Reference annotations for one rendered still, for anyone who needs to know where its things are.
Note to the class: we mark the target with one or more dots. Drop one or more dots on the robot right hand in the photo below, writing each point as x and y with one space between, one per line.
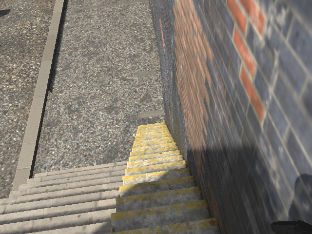
291 227

